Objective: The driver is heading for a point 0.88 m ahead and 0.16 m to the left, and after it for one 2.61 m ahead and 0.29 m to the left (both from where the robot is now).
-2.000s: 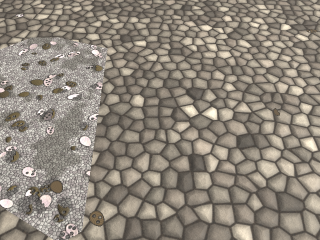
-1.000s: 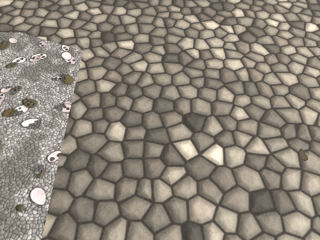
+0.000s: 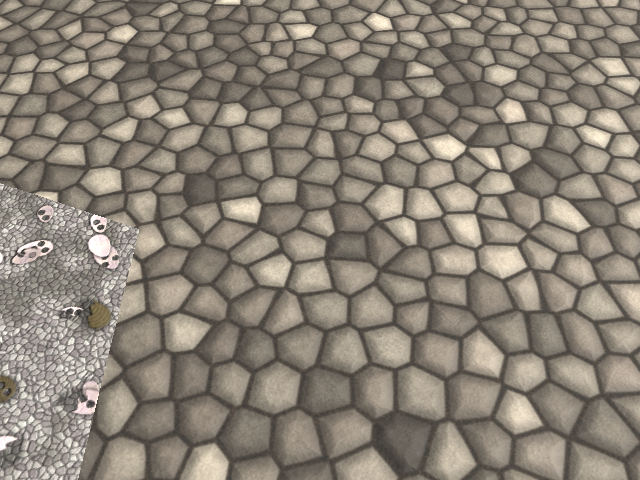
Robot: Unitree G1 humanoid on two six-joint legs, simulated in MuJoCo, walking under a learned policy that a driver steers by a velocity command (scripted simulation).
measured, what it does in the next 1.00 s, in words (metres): walks ahead, turning left: left foot, then right foot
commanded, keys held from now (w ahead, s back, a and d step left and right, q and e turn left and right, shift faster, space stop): w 0.40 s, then w+q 0.60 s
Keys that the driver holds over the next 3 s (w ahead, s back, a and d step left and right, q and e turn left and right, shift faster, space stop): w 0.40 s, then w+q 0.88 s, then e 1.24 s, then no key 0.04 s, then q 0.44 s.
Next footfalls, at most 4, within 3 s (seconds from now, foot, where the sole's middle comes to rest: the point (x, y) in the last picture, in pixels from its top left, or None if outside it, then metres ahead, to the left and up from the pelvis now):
0.06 left None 0.21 0.09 -0.77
0.62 right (398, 464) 0.51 -0.09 -0.77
1.18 left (284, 365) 0.71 0.17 -0.77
1.70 right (308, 285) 0.93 0.13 -0.77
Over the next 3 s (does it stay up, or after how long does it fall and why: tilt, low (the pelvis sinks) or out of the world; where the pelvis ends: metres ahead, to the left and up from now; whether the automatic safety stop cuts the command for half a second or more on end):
stays up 0.79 0.18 0.01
